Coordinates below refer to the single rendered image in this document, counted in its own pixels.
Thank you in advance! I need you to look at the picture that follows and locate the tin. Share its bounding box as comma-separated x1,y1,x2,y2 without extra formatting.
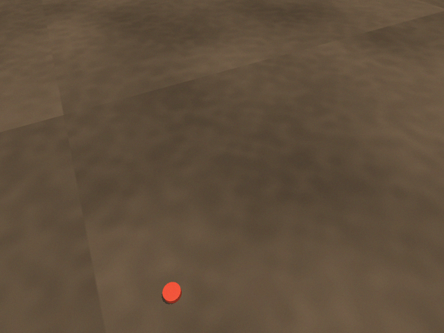
162,282,182,303

